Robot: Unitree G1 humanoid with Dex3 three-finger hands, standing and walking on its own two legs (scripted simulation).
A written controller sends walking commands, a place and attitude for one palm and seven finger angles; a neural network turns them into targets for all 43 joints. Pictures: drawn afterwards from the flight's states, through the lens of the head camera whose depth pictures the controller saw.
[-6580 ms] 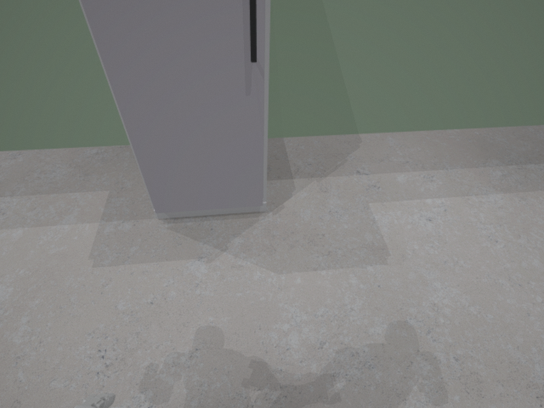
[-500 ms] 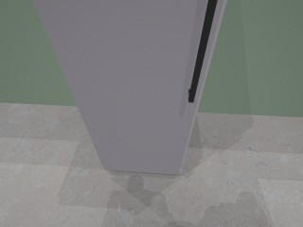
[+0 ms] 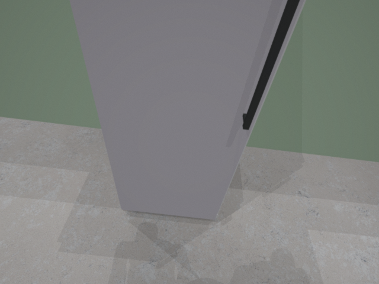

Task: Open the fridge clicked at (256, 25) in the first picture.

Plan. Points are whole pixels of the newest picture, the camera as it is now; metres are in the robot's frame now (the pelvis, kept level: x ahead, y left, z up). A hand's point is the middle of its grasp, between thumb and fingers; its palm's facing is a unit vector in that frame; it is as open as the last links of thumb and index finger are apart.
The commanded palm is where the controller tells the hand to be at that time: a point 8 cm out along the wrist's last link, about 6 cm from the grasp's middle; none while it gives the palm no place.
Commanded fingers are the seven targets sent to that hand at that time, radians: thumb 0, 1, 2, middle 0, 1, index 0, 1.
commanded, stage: look again from close up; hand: right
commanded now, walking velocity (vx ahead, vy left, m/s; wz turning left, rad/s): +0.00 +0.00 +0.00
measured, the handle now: (272, 48) +0.56 -0.13 +0.27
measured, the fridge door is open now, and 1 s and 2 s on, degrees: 0 0 0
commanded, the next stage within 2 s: shuffle to correct the standing spot in 0.66 s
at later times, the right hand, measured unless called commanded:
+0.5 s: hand out of the picture +0.01 -0.14 -0.17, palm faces +0.04 +0.98 -0.21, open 7.4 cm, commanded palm none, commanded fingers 0.00 -0.90 -0.90 0.20 0.30 0.20 0.30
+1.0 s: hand out of the picture +0.02 -0.15 -0.18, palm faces +0.06 +0.98 -0.19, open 7.4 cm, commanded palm none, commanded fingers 0.00 -0.90 -0.90 0.20 0.30 0.20 0.30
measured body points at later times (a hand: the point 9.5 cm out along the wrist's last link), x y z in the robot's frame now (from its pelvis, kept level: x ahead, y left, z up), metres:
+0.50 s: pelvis +0.00 +0.04 +0.00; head +0.01 +0.05 +0.45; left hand -0.01 +0.26 -0.16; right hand +0.01 -0.19 -0.15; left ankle +0.01 +0.14 -0.74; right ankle -0.02 -0.11 -0.74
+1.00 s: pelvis +0.03 +0.03 +0.00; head +0.03 +0.03 +0.45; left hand +0.01 +0.24 -0.17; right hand +0.02 -0.20 -0.16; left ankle +0.01 +0.14 -0.74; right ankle -0.02 -0.11 -0.74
